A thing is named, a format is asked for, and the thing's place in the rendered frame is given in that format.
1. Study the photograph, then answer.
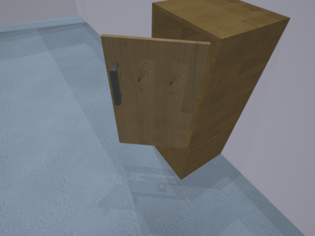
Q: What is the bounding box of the cupboard door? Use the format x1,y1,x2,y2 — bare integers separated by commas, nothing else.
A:
100,34,211,148

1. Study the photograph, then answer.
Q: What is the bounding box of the handle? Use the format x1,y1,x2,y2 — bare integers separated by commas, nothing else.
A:
109,62,122,105

